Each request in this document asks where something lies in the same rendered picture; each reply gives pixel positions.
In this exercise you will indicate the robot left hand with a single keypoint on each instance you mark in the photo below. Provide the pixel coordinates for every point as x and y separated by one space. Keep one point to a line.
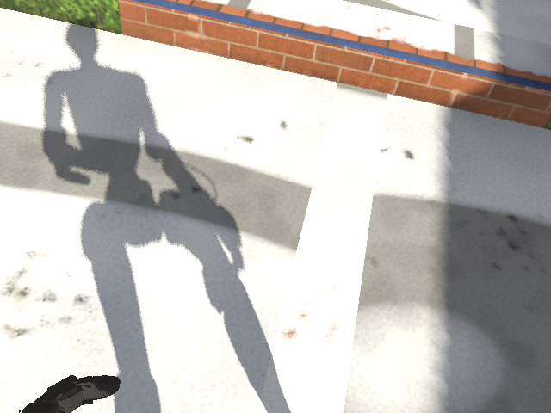
70 393

